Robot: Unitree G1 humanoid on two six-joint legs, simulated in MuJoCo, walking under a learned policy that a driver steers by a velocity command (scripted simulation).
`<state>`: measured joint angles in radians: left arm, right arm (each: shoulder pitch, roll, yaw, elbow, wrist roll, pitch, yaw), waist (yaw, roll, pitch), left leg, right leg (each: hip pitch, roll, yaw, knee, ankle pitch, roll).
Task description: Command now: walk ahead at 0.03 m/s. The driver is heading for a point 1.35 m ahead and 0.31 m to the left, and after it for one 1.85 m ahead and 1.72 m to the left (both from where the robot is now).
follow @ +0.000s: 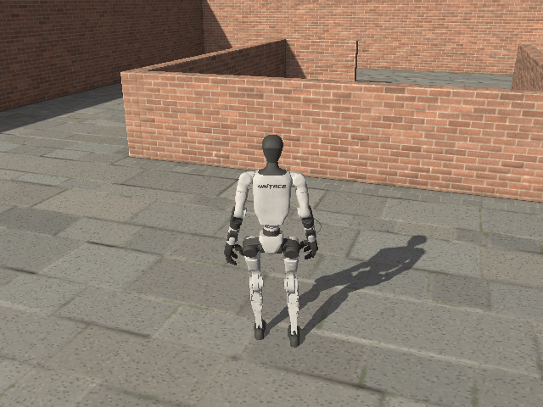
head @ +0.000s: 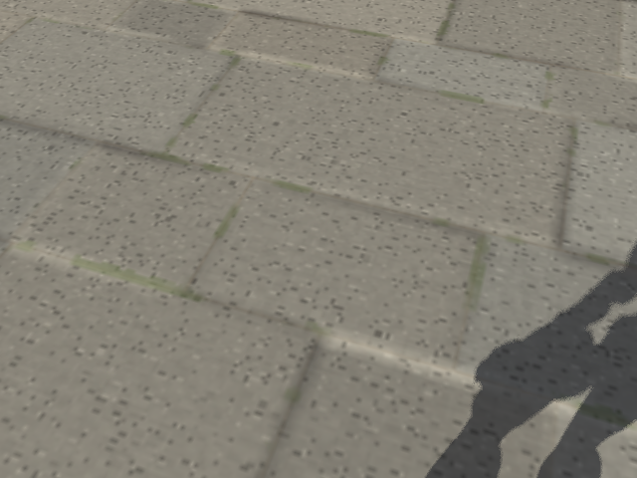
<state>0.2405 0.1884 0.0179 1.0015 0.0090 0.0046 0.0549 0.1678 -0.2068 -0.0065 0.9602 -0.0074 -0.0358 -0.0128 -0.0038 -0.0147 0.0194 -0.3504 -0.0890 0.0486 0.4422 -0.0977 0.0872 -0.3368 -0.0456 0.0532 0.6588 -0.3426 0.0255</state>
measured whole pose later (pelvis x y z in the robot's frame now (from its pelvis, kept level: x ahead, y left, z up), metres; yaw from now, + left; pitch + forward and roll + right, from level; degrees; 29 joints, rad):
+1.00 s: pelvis +0.25 +0.02 +0.01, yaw +2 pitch +1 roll +0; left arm 0.07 0.24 0.06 0.90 -0.02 -0.09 -0.01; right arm 0.45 -0.17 -0.01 1.08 0.00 -0.09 0.00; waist -0.07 -0.04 -0.01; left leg 0.06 -0.06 0.04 0.17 -0.26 0.07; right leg -0.70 -0.11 0.00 0.76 0.02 -0.03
